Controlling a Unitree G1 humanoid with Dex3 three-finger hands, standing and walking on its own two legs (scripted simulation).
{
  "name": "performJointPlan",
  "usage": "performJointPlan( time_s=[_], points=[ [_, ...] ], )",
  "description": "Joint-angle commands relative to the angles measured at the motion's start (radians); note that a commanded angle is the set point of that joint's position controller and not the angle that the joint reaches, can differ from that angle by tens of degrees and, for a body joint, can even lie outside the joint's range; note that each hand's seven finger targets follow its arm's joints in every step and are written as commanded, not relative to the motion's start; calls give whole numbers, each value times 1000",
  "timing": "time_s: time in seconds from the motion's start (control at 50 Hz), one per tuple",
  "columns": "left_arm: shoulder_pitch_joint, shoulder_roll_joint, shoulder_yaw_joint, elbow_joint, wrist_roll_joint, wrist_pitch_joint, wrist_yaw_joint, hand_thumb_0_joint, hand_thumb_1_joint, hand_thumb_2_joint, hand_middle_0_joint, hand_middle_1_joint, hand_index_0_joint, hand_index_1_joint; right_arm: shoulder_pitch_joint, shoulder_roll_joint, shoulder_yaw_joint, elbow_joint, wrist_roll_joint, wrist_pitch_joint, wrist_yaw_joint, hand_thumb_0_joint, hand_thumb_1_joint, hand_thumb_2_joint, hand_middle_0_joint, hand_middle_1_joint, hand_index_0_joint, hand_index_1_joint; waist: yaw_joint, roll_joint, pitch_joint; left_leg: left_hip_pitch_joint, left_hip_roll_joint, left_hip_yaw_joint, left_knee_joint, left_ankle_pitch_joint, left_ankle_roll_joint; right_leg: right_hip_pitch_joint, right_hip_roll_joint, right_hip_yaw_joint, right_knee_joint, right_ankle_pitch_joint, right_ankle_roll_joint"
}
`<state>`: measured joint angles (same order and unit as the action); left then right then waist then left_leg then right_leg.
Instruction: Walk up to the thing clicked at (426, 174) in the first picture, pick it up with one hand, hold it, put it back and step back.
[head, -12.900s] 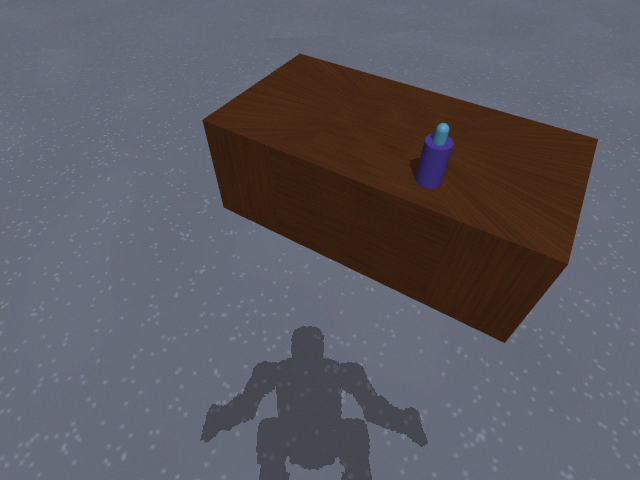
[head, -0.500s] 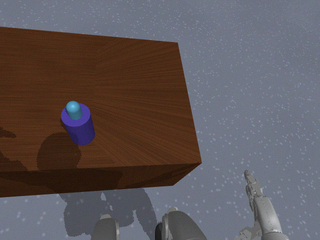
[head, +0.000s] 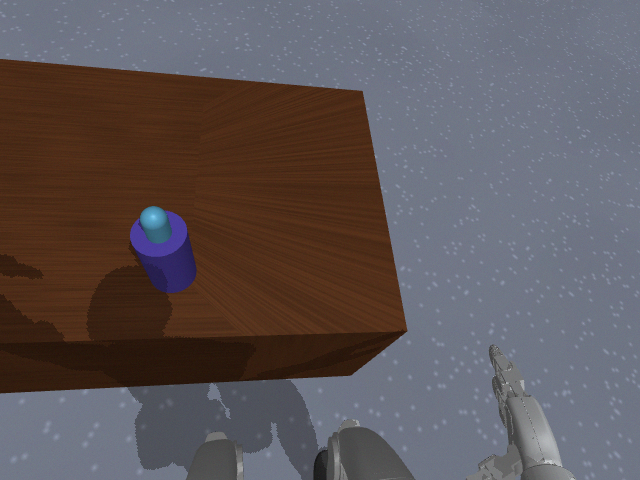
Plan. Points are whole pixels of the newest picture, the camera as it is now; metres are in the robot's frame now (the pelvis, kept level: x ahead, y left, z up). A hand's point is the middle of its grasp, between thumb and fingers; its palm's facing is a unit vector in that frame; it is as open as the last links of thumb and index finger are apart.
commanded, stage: go down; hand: left
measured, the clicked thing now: (163, 246) +0.48 +0.19 -0.14
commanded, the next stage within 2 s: none
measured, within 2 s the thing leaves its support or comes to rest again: neither
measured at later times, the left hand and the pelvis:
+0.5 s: hand out of the picture +0.41 +0.37 +0.08, palm faces +0.21 -0.98 +0.02, open 17.6 cm; pelvis +0.00 +0.00 +0.00, yaw +0 degrees
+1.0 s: hand out of the picture +0.41 +0.37 +0.08, palm faces +0.21 -0.98 +0.01, open 17.6 cm; pelvis +0.00 +0.01 +0.01, yaw +0 degrees
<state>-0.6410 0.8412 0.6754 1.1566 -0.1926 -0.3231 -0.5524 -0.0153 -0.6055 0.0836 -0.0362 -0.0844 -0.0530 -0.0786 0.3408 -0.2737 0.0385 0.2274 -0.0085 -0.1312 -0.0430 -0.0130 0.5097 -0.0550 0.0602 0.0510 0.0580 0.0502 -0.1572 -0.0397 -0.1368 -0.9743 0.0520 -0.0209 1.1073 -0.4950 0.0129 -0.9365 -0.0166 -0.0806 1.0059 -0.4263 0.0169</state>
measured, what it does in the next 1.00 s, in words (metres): stands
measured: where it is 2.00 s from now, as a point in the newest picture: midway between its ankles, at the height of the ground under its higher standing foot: outside the picture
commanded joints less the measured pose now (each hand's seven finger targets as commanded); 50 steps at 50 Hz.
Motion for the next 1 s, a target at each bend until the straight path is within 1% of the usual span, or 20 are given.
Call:
performJointPlan(
  time_s=[0.0, 0.04, 0.12, 0.16, 0.2, 0.24, 0.28, 0.36, 0.4, 0.44, 0.48, 0.52, 0.56, 0.6, 0.64, 0.72, 0.78, 0.82, 0.92, 0.98],
  points=[
    [-309, 395, 50, -235, -34, -62, -1, 0, -611, 81, -42, -74, -49, -74, 44, -169, -78, -122, 7, -47, -15, 0, 528, -56, 49, 50, 49, 50, 40, 295, -410, 403, -32, -37, -136, 416, -24, 104, 28, 24, -94, 225, -47],
    [-282, 384, 47, -228, -26, -61, -5, 0, -611, 78, -42, -79, -51, -78, 20, -191, -106, -158, 6, -52, -19, 0, 527, -55, 50, 50, 49, 50, 34, 281, -436, 425, -29, -39, -137, 419, -24, 110, 30, 23, -95, 225, -47],
    [-281, 369, 46, -244, -37, -56, -4, 0, -611, 91, -40, -88, -49, -88, 32, -180, -95, -131, 9, -50, -16, 0, 526, -57, 49, 50, 49, 50, 48, 312, -431, 444, -24, -49, -149, 461, -35, 107, 32, 18, -91, 231, -51],
    [-298, 418, 69, -298, -27, -56, 2, 0, -611, 79, -45, -79, -51, -80, 35, -189, -105, -136, 7, -48, -19, 0, 515, -59, 50, 50, 50, 50, 51, 313, -478, 457, -30, -41, -141, 472, -27, 143, 28, 27, -98, 252, -48],
    [-285, 402, 65, -284, -28, -47, 2, 0, -611, 71, -49, -84, -57, -83, 21, -191, -106, -141, 9, -52, -20, 0, 513, -59, 50, 50, 50, 50, 53, 311, -475, 468, -27, -44, -148, 486, -31, 150, 30, 25, -99, 258, -49],
    [-262, 303, 12, -210, -38, -33, -9, 0, -611, 89, -44, -92, -52, -93, 23, -161, -80, -123, 9, -49, -18, 0, 520, -58, 49, 50, 49, 50, 40, 270, -400, 434, -22, -50, -155, 477, -29, 113, 35, 17, -103, 244, -48],
    [-279, 383, 48, -245, -29, -37, 5, 0, -611, 80, -43, -87, -52, -86, 39, -185, -102, -88, 7, -46, -18, 0, 516, -58, 49, 50, 49, 50, 51, 285, -394, 426, -26, -46, -152, 465, -27, 114, 32, 20, -105, 237, -49],
    [-303, 388, 52, -272, -24, -50, 6, 0, -611, 70, -44, -84, -56, -80, 43, -167, -90, -128, 9, -46, -17, 0, 526, -55, 50, 50, 50, 50, 41, 259, -400, 397, -38, -26, -157, 381, -14, 167, 27, 33, -120, 227, -44],
    [-262, 354, 48, -208, -38, -44, -3, 0, -611, 70, -43, -92, -58, -86, 35, -192, -120, -133, 12, -51, -22, 0, 525, -54, 50, 50, 49, 50, 25, 212, -363, 374, -37, -28, -166, 334, -11, 159, 30, 30, -128, 206, -42],
    [-266, 330, 25, -196, -38, -44, -5, 0, -611, 73, -41, -86, -54, -82, 22, -152, -71, -124, 14, -54, -16, 0, 524, -55, 50, 50, 50, 50, 32, 225, -351, 359, -38, -27, -158, 348, -11, 144, 28, 32, -122, 213, -42],
    [-276, 382, 56, -232, -41, -55, -4, 0, -611, 65, -43, -76, -54, -74, 25, -192, -111, -136, 13, -58, -21, 0, 524, -55, 49, 50, 49, 50, 36, 240, -384, 380, -36, -30, -153, 371, -14, 144, 29, 30, -114, 223, -42],
    [-273, 362, 42, -218, -38, -56, -12, 0, -611, 71, -43, -83, -56, -79, 38, -166, -82, -120, 12, -56, -16, 0, 525, -55, 50, 50, 50, 50, 38, 263, -406, 395, -36, -32, -146, 397, -17, 137, 26, 30, -109, 232, -45],
    [-268, 376, 48, -233, -36, -56, -11, 0, -611, 69, -43, -79, -54, -77, 10, -201, -113, -172, 10, -62, -22, 0, 527, -55, 50, 50, 49, 50, 35, 268, -436, 436, -31, -37, -156, 411, -24, 141, 30, 25, -109, 231, -45],
    [-332, 428, 72, -305, -31, -63, -3, 0, -611, 70, -46, -83, -56, -80, 31, -184, -97, -135, 8, -56, -21, 0, 520, -57, 50, 50, 50, 50, 48, 317, -471, 466, -32, -38, -148, 454, -28, 150, 27, 29, -107, 249, -46],
    [-262, 343, 39, -235, -43, -48, -12, 0, -611, 75, -45, -84, -56, -82, 28, -177, -97, -114, 8, -57, -19, 0, 524, -56, 50, 50, 50, 50, 44, 295, -432, 452, -27, -45, -152, 482, -30, 128, 29, 22, -104, 257, -48],
    [-284, 409, 66, -318, -24, -39, 9, 0, -611, 67, -47, -84, -57, -80, 30, -189, -101, -121, 7, -52, -20, 0, 517, -57, 50, 50, 50, 50, 66, 317, -461, 481, -29, -44, -166, 474, -32, 157, 29, 22, -113, 245, -50],
    [-244, 290, 3, -248, -34, -24, 4, 0, -611, 80, -42, -89, -51, -86, 30, -177, -109, -77, 9, -47, -19, 0, 518, -57, 50, 50, 50, 50, 45, 281, -380, 451, -22, -49, -181, 437, -31, 109, 34, 15, -122, 209, -51],
    [-229, 346, 44, -237, -39, -24, 13, 0, -611, 71, -42, -84, -54, -80, 12, -201, -120, -100, 15, -53, -21, 0, 517, -57, 50, 50, 50, 50, 51, 246, -374, 431, -20, -53, -181, 440, -28, 123, 36, 11, -122, 210, -49],
    [-238, 299, 22, -232, -45, -42, 0, 0, -611, 63, -45, -87, -59, -81, 5, -175, -105, -100, 12, -56, -16, 0, 520, -55, 50, 50, 50, 50, 43, 228, -367, 406, -26, -42, -178, 389, -19, 137, 33, 21, -124, 202, -46],
    [-278, 339, 34, -245, -41, -54, 0, 0, -611, 55, -46, -80, -61, -73, 4, -167, -91, -97, 13, -55, -17, 0, 522, -55, 50, 50, 50, 50, 40, 234, -393, 404, -31, -39, -167, 400, -18, 148, 29, 26, -121, 228, -43]
  ],
)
